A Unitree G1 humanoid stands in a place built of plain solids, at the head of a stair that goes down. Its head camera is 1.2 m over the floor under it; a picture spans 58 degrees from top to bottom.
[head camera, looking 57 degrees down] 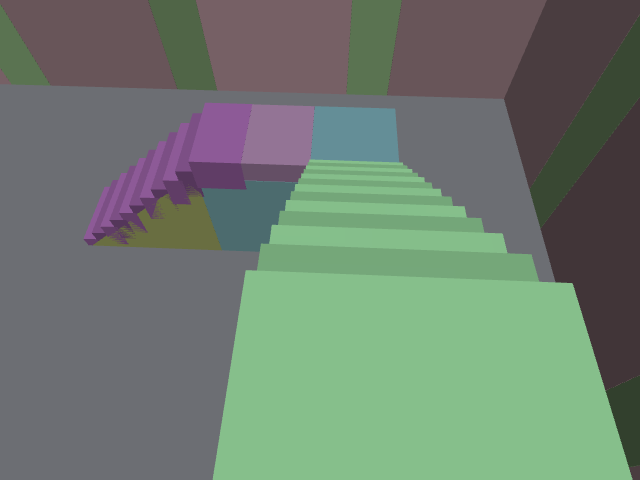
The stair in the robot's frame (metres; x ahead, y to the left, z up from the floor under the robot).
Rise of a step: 0.19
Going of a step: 0.22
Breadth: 1.02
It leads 3 degrees to the right of straight ahead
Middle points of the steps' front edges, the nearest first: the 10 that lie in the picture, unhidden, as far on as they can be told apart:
0.64 -0.27 0.00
0.86 -0.28 -0.19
1.08 -0.29 -0.38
1.30 -0.30 -0.57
1.53 -0.31 -0.76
1.75 -0.32 -0.95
1.97 -0.33 -1.14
2.19 -0.34 -1.33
2.41 -0.35 -1.52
2.63 -0.36 -1.71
